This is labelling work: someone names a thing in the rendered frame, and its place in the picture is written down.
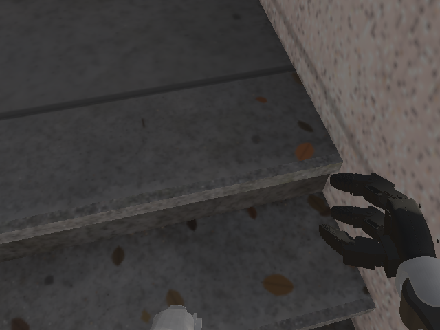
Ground stairs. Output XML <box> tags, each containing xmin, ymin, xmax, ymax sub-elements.
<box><xmin>0</xmin><ymin>174</ymin><xmax>371</xmax><ymax>330</ymax></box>

